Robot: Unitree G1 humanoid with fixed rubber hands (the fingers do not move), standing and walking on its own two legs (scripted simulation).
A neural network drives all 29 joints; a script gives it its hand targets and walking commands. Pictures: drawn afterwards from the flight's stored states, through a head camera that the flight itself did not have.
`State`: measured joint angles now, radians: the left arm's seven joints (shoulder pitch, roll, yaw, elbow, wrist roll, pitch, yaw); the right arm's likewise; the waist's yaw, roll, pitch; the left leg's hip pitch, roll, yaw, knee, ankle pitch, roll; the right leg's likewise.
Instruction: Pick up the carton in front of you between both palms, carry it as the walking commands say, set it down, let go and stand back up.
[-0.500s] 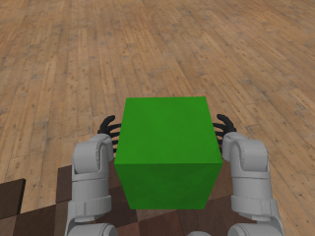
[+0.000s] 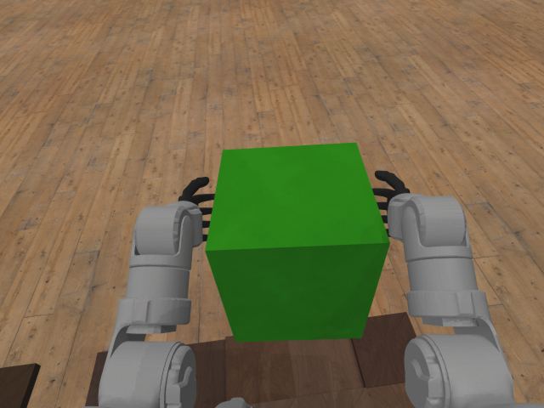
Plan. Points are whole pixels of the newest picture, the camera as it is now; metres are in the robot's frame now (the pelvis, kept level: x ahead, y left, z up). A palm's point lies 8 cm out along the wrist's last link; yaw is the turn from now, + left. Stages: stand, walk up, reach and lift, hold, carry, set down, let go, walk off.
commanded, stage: carry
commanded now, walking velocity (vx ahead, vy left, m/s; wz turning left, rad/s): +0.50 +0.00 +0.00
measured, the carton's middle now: (293, 246) +0.36 +0.01 +0.04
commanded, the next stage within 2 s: none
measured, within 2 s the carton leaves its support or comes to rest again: neither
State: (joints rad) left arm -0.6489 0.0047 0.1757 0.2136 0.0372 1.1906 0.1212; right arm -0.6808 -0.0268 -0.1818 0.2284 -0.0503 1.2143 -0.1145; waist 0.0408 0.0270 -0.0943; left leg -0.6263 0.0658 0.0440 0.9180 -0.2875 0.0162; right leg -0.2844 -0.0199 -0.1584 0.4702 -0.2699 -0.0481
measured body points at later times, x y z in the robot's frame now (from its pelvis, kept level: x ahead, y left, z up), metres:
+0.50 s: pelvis +0.31 +0.05 -0.01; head +0.37 +0.06 +0.43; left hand +0.69 +0.18 +0.08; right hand +0.67 -0.12 +0.08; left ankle +0.26 +0.11 -0.76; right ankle +0.40 -0.10 -0.70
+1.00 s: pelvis +0.64 +0.00 -0.05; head +0.68 -0.01 +0.40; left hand +0.99 +0.17 +0.03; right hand +1.01 -0.13 +0.03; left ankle +0.74 +0.15 -0.72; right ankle +0.58 -0.04 -0.78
